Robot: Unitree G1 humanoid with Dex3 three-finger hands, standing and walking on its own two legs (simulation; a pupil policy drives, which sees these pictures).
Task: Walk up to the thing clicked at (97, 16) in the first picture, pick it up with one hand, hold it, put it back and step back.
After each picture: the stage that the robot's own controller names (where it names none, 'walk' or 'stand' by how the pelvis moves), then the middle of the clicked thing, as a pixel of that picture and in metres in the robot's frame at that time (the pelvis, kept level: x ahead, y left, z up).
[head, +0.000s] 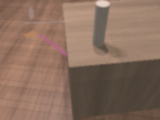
stand; (100, 25) +0.76 -0.07 +0.00
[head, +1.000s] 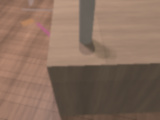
sink last; (86, 20) +0.68 +0.02 +0.03
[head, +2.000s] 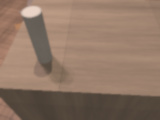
stand; (39, 38) +0.54 +0.22 +0.04
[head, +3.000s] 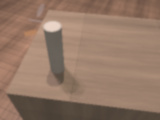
stand; (55, 49) +0.54 +0.15 +0.00
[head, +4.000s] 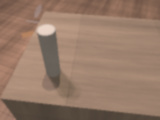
stand; (50, 53) +0.52 +0.17 +0.00
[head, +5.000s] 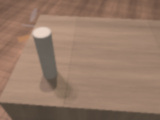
stand; (46, 55) +0.52 +0.19 +0.00
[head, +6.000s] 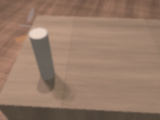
stand; (43, 56) +0.52 +0.20 +0.00
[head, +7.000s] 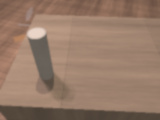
rise first; (42, 56) +0.51 +0.20 +0.00
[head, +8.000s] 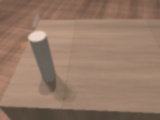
rise first; (44, 58) +0.51 +0.22 +0.00
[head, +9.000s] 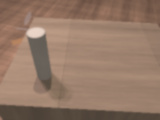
go down; (40, 56) +0.52 +0.21 +0.01
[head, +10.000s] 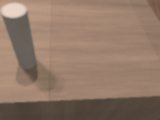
go down; (22, 40) +0.50 +0.21 +0.05
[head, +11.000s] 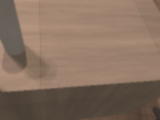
close in; (6, 22) +0.52 +0.22 +0.08
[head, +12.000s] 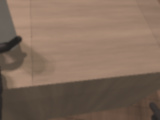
close; out of the picture +0.52 +0.21 +0.10
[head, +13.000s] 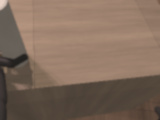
lift; (7, 37) +0.46 +0.19 +0.09
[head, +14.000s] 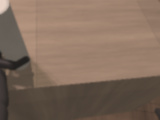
lift; (9, 39) +0.45 +0.19 +0.09
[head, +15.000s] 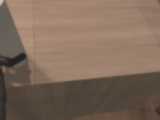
lift; (5, 36) +0.46 +0.19 +0.10
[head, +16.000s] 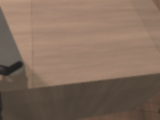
lift; (1, 44) +0.44 +0.20 +0.09
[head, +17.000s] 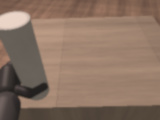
lift; (28, 63) +0.32 +0.16 +0.20
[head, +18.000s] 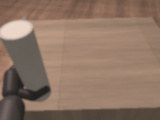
hold; (31, 67) +0.32 +0.16 +0.17
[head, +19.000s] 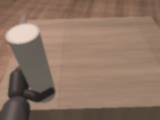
hold; (36, 69) +0.32 +0.15 +0.16
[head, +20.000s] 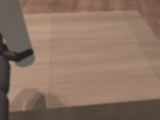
crouch; (14, 30) +0.44 +0.20 +0.20
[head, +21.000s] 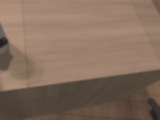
lower; out of the picture +0.50 +0.23 +0.08
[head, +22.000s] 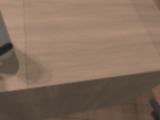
lower; out of the picture +0.50 +0.21 +0.09
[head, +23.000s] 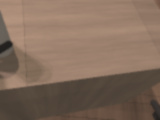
lower; out of the picture +0.50 +0.21 +0.10
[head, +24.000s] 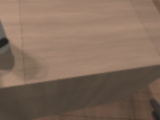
lower; out of the picture +0.51 +0.21 +0.10
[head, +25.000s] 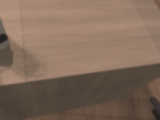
loosen; out of the picture +0.52 +0.22 +0.11
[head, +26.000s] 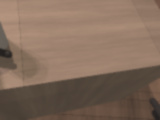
withdraw; out of the picture +0.51 +0.21 +0.10
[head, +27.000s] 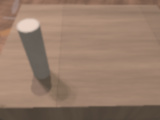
sink last; (36, 52) +0.47 +0.20 +0.05
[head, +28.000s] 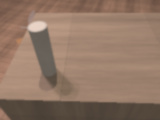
stand; (44, 51) +0.52 +0.21 +0.05
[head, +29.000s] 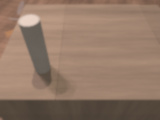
stand; (36, 47) +0.50 +0.21 +0.05
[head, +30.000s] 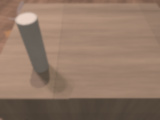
stand; (34, 46) +0.51 +0.21 +0.06
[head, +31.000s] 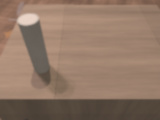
stand; (36, 46) +0.50 +0.21 +0.06
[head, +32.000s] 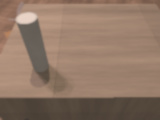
stand; (34, 45) +0.51 +0.21 +0.06
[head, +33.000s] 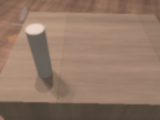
stand; (40, 53) +0.51 +0.20 +0.02
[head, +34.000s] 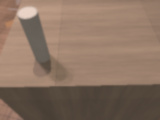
walk; (36, 38) +0.55 +0.21 +0.02
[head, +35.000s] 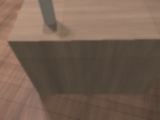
walk; (45, 1) +0.80 +0.24 +0.03
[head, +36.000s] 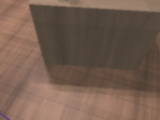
stand; out of the picture +1.13 +0.17 +0.03
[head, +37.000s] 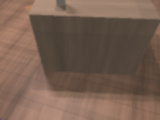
stand; out of the picture +1.15 +0.21 +0.01
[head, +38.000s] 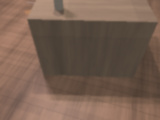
stand; out of the picture +1.15 +0.20 +0.00
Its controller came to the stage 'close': yes
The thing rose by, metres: 0.21
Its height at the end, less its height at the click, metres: +0.00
